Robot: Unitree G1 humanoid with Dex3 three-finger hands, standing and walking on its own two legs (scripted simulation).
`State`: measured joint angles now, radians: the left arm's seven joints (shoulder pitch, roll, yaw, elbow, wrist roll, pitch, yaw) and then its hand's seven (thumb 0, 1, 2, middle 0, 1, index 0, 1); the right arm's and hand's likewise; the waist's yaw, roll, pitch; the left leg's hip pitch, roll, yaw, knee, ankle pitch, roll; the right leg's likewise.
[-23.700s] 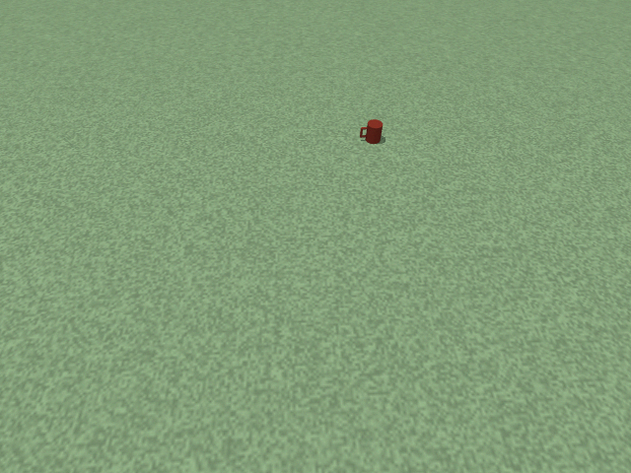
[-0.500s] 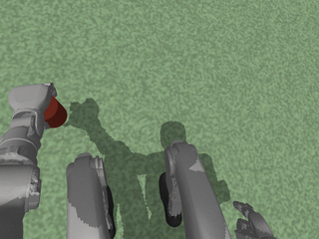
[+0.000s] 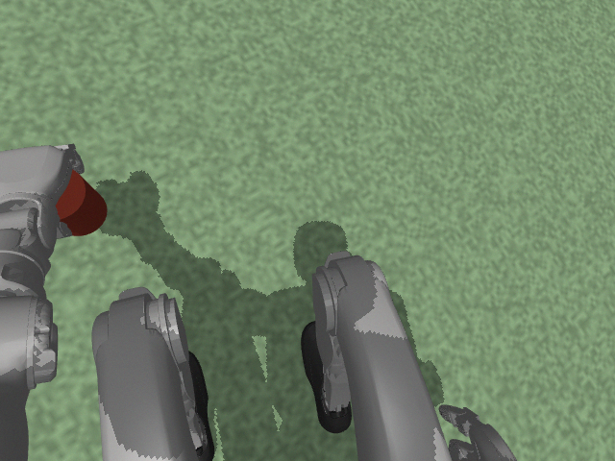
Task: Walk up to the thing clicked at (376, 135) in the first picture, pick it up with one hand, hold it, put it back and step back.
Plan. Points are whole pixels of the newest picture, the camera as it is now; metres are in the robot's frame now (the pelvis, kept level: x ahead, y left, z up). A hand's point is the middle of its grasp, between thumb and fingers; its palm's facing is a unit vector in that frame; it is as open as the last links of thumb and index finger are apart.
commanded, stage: crouch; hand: left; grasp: from above
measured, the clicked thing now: (56, 208) +0.46 +0.28 -0.22
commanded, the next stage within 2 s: lower in 0.06 s
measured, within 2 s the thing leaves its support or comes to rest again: rests again in 0.94 s
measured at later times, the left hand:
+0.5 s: hand (66, 207) +0.46 +0.26 -0.22, palm faces -0.47 -0.06 -0.88, open 10.3 cm
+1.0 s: hand (79, 211) +0.47 +0.26 -0.27, palm faces -0.47 -0.07 -0.88, open 10.3 cm
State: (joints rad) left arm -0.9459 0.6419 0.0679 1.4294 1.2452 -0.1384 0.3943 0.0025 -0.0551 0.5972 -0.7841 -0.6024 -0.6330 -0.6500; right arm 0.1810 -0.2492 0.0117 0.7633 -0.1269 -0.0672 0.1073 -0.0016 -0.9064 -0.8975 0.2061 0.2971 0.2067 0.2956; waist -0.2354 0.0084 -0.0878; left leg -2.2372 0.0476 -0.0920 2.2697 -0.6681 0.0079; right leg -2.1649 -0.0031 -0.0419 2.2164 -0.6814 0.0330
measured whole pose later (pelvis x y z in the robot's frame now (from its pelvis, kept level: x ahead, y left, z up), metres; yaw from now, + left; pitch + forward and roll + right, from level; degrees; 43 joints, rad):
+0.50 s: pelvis +0.00 +0.00 -0.04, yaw -2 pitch +34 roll -7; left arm -0.99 0.72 0.09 1.52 1.27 -0.18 0.43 0.01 -0.04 0.56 -0.78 -0.59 -0.64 -0.64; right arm 0.16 -0.28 0.07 0.76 -0.16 -0.08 0.13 0.00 -0.91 -0.90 0.21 0.30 0.21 0.30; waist -0.26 -0.02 -0.03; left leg -2.33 0.04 -0.13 2.40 -0.67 0.00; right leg -2.24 0.01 -0.07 2.32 -0.68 0.03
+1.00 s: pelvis +0.01 +0.00 -0.06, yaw -4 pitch +33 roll -9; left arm -0.99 0.78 0.12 1.58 1.29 -0.19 0.51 0.02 -0.02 0.54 -0.78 -0.59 -0.63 -0.63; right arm 0.14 -0.27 0.12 0.76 -0.20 -0.12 0.17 0.00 -0.90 -0.89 0.21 0.30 0.21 0.30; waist -0.30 -0.05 0.03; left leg -2.38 0.04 -0.17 2.49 -0.71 0.00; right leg -2.28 0.02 -0.10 2.39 -0.70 0.04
